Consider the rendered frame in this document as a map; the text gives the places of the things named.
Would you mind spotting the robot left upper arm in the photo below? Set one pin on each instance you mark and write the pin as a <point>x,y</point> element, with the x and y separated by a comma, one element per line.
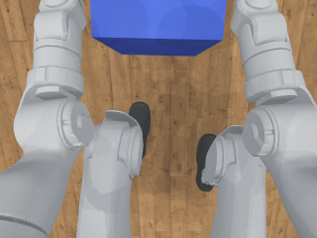
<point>51,134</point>

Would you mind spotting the robot left forearm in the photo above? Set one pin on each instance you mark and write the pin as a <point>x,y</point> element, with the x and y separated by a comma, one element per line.
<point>57,52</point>

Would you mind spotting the robot left foot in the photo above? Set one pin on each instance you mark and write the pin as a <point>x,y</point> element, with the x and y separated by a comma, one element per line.
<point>141,112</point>

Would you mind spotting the right robot shin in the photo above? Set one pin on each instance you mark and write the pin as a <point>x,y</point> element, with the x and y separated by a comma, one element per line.
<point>206,178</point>

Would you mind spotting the robot right forearm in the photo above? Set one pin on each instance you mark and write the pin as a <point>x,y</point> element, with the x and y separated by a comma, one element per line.
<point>266,54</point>

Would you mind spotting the carton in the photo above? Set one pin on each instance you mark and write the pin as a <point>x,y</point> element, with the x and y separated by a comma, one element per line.
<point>180,28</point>

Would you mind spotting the robot right upper arm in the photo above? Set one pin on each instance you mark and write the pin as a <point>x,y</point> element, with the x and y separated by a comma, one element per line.
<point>284,136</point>

